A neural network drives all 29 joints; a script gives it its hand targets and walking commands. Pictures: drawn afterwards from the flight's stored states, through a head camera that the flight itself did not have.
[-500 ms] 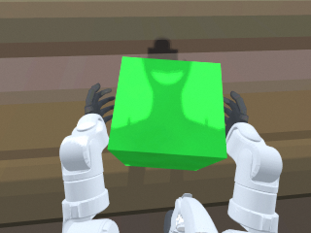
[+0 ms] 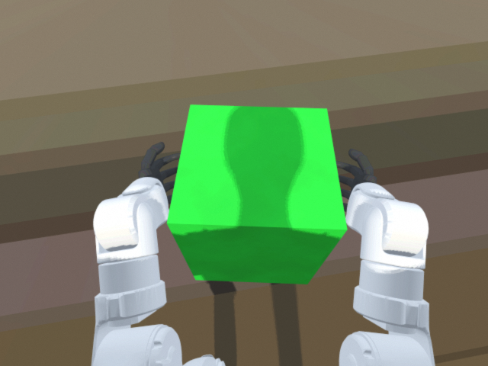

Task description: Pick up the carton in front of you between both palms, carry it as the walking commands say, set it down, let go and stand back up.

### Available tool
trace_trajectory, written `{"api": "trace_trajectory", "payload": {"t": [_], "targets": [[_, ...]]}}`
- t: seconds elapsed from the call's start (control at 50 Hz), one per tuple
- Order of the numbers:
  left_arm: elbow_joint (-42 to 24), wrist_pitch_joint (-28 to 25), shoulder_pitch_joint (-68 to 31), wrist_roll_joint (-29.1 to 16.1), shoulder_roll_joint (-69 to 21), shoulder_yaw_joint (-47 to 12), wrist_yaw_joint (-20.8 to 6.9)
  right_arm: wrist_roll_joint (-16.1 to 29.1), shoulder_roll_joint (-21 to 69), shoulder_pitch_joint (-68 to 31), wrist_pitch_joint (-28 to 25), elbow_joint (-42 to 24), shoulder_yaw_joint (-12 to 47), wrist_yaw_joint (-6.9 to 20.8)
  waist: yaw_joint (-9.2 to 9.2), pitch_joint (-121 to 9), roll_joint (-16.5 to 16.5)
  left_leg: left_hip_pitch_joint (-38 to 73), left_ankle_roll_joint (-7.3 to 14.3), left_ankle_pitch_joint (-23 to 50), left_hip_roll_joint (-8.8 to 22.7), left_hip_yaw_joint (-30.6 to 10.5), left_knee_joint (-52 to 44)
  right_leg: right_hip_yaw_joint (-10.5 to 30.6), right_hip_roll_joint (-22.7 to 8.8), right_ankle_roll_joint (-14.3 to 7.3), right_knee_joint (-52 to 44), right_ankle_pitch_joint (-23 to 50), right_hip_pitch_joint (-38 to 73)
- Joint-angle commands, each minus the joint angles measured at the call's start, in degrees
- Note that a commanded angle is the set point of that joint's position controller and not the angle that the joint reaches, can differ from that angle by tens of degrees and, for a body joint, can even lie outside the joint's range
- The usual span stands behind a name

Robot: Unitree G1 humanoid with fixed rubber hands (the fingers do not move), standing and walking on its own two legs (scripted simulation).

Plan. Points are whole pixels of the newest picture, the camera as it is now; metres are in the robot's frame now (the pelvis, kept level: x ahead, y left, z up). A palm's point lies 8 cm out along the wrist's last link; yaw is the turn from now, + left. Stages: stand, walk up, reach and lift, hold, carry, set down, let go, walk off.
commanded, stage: carry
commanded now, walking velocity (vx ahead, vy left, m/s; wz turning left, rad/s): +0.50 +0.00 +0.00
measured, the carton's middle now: (254, 203) +0.38 -0.01 +0.10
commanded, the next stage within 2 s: none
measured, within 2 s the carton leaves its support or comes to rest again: neither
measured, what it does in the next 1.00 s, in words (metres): climbs: right foot 0.11 m higher, then left foot 0.11 m higher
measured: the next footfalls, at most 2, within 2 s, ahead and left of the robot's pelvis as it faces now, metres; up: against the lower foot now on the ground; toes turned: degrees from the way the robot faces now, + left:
right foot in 0.38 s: +0.48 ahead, -0.09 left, +0.22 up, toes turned -4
left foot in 0.76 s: +0.74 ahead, +0.14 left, +0.32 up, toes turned +3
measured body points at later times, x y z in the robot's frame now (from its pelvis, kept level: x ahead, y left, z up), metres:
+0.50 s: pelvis +0.37 -0.03 +0.14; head +0.43 +0.01 +0.59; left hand +0.71 +0.20 +0.26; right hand +0.77 -0.10 +0.25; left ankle +0.21 +0.06 -0.36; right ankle +0.44 -0.09 -0.54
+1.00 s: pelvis +0.73 +0.05 +0.28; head +0.77 +0.05 +0.73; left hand +1.13 +0.15 +0.41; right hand +1.08 -0.16 +0.41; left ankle +0.70 +0.13 -0.44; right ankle +0.68 -0.07 -0.27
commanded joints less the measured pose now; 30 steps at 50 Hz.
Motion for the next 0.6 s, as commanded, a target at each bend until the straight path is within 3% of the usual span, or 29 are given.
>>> {"api": "trace_trajectory", "payload": {"t": [0.0, 0.02, 0.04, 0.06, 0.08, 0.1, 0.12, 0.14, 0.16, 0.18, 0.22, 0.24, 0.26, 0.28, 0.3, 0.32, 0.34, 0.36, 0.38, 0.4, 0.42, 0.44, 0.46, 0.48, 0.5, 0.52, 0.54, 0.56, 0.58], "targets": [[-0.7, 0.6, -28.6, 1.1, -29.5, -19.8, 1.1, 14.3, 40.9, -35.5, -1.7, -1.1, 33.1, 0.4, -7.99, -22.2, 16.4, 66.0, 12.7, 90.3, 13.8, -41.3, -37.0, 12.3, 16.5, 2.3, 89.5, -10.4, -44.4], [-0.3, 0.0, -30.7, 1.0, -29.1, -20.4, 0.8, 16.4, 46.5, -38.3, -2.2, -0.4, 34.5, 1.2, -8.90, -23.4, 7.8, 66.5, 13.5, 76.4, 16.4, -45.9, -38.4, 17.6, 13.7, -0.9, 97.8, -10.0, -55.7], [-7.4, -1.0, -37.3, 0.0, -30.4, -20.9, 0.7, 17.2, 49.2, -35.9, -2.7, 0.0, 35.8, 2.0, -7.62, -26.7, 2.8, 63.7, 12.9, 46.1, 13.9, -46.9, -38.7, 21.1, 11.4, -2.8, 95.0, -10.5, -55.9], [-7.4, -1.0, -38.2, -1.0, -33.6, -24.5, 0.6, 19.2, 50.3, -41.7, -3.4, -3.0, 35.9, 3.1, -5.44, -22.0, -0.6, 62.8, 8.1, 35.9, 13.2, -43.4, -39.1, 16.9, 7.8, -2.6, 87.5, -10.5, -59.2], [-9.7, -2.4, -37.4, -3.5, -38.1, -22.5, -0.2, 25.9, 55.6, -53.4, -4.7, -14.9, 42.4, 4.8, -6.66, -19.3, -2.6, 63.2, 6.6, 32.1, 14.2, -40.5, -41.6, 15.7, 6.5, -1.7, 88.4, -12.7, -65.5], [-10.1, -3.6, -40.9, -1.4, -36.6, -22.2, 0.1, 25.8, 58.2, -51.0, -5.0, -9.1, 42.1, 5.9, -7.35, -15.4, -0.4, 63.7, 5.3, 32.5, 14.9, -39.8, -43.5, 13.9, 6.6, -2.2, 89.2, -18.4, -70.6], [-0.7, -2.9, -30.9, 2.2, -35.1, -22.0, 0.2, 23.5, 54.3, -47.9, -5.0, -6.3, 40.1, 6.5, -5.29, -14.4, -0.7, 62.4, 4.2, 28.5, 15.6, -35.0, -44.1, 11.0, 5.9, -3.5, 88.6, -17.1, -70.9], [0.0, -3.2, -33.4, 5.3, -29.7, -18.6, 0.5, 23.1, 51.1, -44.1, -4.9, -2.1, 38.8, 6.8, -4.99, -13.2, -0.7, 58.9, 3.9, 29.4, 14.9, -33.3, -46.6, 9.4, 4.3, -3.3, 83.3, -15.3, -67.7], [-0.2, -2.6, -32.6, 4.9, -33.2, -22.9, 0.5, 20.5, 48.9, -40.9, -5.3, -2.6, 38.0, 6.8, -4.26, -13.8, 3.1, 58.6, 3.3, 29.6, 13.6, -29.1, -48.5, 6.9, 3.6, -2.7, 74.8, -15.3, -66.0], [-1.9, -2.2, -35.9, 4.4, -31.8, -24.7, 0.5, 21.6, 48.0, -44.3, -5.1, -6.8, 38.8, 7.7, -4.54, -8.7, 6.6, 50.1, 3.5, 31.3, 12.3, -23.9, -52.7, 0.8, 2.8, -2.9, 72.7, -13.7, -65.8], [3.0, 0.0, -31.3, 3.7, -34.9, -24.6, 0.0, 18.6, 45.5, -43.0, -2.7, -3.4, 36.5, 7.4, -2.78, -6.4, 5.8, 46.1, 3.6, 39.9, 9.7, -18.3, -56.4, -1.0, 2.2, -2.6, 62.6, -11.6, -59.4], [2.2, 1.0, -33.4, 0.9, -38.0, -26.2, 0.0, 17.4, 47.3, -38.7, -1.9, 1.3, 34.4, 7.2, -1.61, -5.9, 5.2, 44.1, 3.1, 62.6, 6.7, -12.6, -55.6, -7.3, 4.2, -3.6, 48.4, -14.0, -51.5], [-0.3, 1.0, -32.2, 1.8, -39.1, -26.8, 0.1, 16.0, 47.9, -37.5, -1.7, -0.5, 34.4, 6.8, 0.41, -11.8, 8.8, 40.6, 2.6, 84.8, 6.3, -8.5, -51.2, -12.4, 9.9, -4.7, 41.8, -8.3, -36.1], [0.8, 2.0, -32.9, 0.4, -39.6, -28.5, -0.1, 13.0, 46.5, -32.2, -0.9, 3.7, 30.3, 6.2, 5.00, -18.9, 14.9, 40.0, 1.5, 95.0, 7.2, -6.5, -43.9, -11.4, 11.6, -4.3, 38.0, -2.7, -23.8], [-1.4, 2.2, -36.1, -3.8, -41.7, -32.4, -0.9, 11.0, 43.9, -32.7, -1.3, 0.9, 27.9, 5.6, 8.94, -24.4, 19.4, 38.6, -0.7, 97.1, 8.0, -4.6, -29.4, -9.6, 12.2, -5.0, 31.2, 1.3, -12.5], [-5.4, 1.5, -39.7, -6.2, -46.0, -34.8, -1.4, 6.8, 43.7, -30.6, -1.5, -0.4, 24.7, 4.9, 12.43, -27.5, 12.5, 30.6, -3.9, 74.5, 5.0, -6.5, -9.8, 0.1, 8.6, -7.2, 20.1, 11.6, 0.8], [-6.5, 0.5, -43.1, -9.6, -45.0, -38.0, -2.1, 5.6, 44.6, -31.5, -1.7, -0.3, 25.8, 4.7, 13.04, -27.1, -7.0, 17.4, -8.4, 14.8, -6.6, -8.7, 19.0, 30.9, -8.3, -16.4, 9.1, 44.5, 7.9], [-9.1, -0.5, -44.3, -14.1, -48.4, -40.9, -2.5, 4.2, 42.2, -29.8, -2.3, -3.5, 22.8, 3.7, 10.91, -36.3, -14.0, 10.5, -8.3, 5.5, -10.3, -17.5, 39.2, 48.0, -13.6, -24.5, 6.2, 51.9, 13.3], [-10.5, -1.2, -43.4, -16.0, -49.2, -44.0, -2.8, 3.1, 41.9, -32.8, -3.1, -6.2, 23.1, 3.4, 9.71, -37.1, -5.7, 6.5, -5.0, 4.2, -7.7, -21.9, 44.4, 48.3, -12.1, -23.2, 7.9, 39.2, 11.2], [-14.0, -2.1, -46.2, -18.8, -52.5, -45.6, -3.6, 2.6, 40.8, -32.1, -4.3, -6.8, 22.6, 3.3, 9.82, -33.6, 0.0, 1.7, -3.2, 2.3, -4.8, -22.6, 42.2, 43.5, -9.8, -19.3, 9.1, 26.7, 9.8], [-12.7, -2.5, -48.1, -19.8, -52.2, -46.2, -3.9, 2.3, 41.4, -30.9, -4.7, -5.4, 21.3, 3.6, 9.99, -29.7, -1.2, -6.8, -2.5, -3.1, -3.4, -24.0, 41.9, 43.9, -11.5, -17.6, 9.7, 18.7, 13.0], [-6.1, -2.4, -41.3, -18.6, -53.8, -46.7, -4.3, -1.9, 39.0, -23.7, -4.8, -0.9, 18.4, 3.2, 10.31, -25.6, 0.2, -10.9, -1.9, -5.4, -1.7, -22.6, 39.3, 40.5, -10.5, -14.2, 9.6, 17.1, 12.6], [-11.6, -3.5, -45.4, -22.4, -54.4, -49.3, -5.1, -1.9, 36.3, -28.3, -6.2, -7.0, 19.9, 2.8, 7.10, -25.5, 1.1, -9.5, -1.2, -2.1, 0.2, -19.1, 33.9, 35.4, -10.7, -12.6, 7.4, 14.0, 10.5], [-8.7, -3.7, -45.4, -22.0, -52.5, -48.2, -5.1, -1.9, 35.6, -27.6, -5.5, -2.8, 19.7, 2.7, 8.57, -20.2, 2.7, -10.9, -0.9, -7.5, 0.2, -16.5, 32.2, 34.2, -10.3, -12.3, 4.4, 16.3, 6.5], [-8.1, -3.8, -44.2, -21.7, -51.8, -47.6, -5.2, -0.6, 33.8, -34.4, -6.5, -9.2, 19.8, 2.9, 9.47, -19.1, 3.5, -13.2, -0.5, -13.8, 2.6, -21.0, 34.0, 36.6, -12.8, -12.5, 5.2, 20.9, 4.5], [-3.6, -3.3, -42.4, -22.4, -53.0, -46.0, -5.2, -0.3, 32.5, -33.8, -6.0, -6.3, 21.5, 2.5, 9.62, -19.1, 5.8, -13.9, -1.1, -10.7, 1.1, -15.5, 32.0, 33.0, -11.1, -13.6, 5.4, 22.2, 6.5], [-5.6, -3.5, -41.1, -22.2, -51.8, -45.7, -5.3, 1.1, 32.8, -31.1, -5.8, -7.0, 22.2, 2.6, 10.56, -17.0, 4.0, -16.7, -1.3, -8.8, 2.5, -14.6, 32.3, 32.4, -12.1, -14.4, 2.9, 22.6, 7.0], [-7.0, -3.4, -42.9, -20.6, -49.1, -45.1, -5.0, 0.1, 32.4, -33.9, -5.8, -8.2, 22.8, 2.6, 9.75, -15.1, 2.7, -21.7, -0.7, -11.5, 2.1, -13.2, 37.4, 29.9, -13.7, -16.2, 0.7, 19.6, 6.8], [-0.5, -2.0, -41.4, -20.8, -50.9, -44.3, -5.0, -1.1, 31.9, -31.4, -4.8, -5.2, 21.4, 2.2, 7.79, -13.2, 2.0, -24.0, -0.2, -10.6, 2.7, -12.3, 35.4, 23.8, -12.6, -14.8, -2.0, 18.7, 6.9]]}}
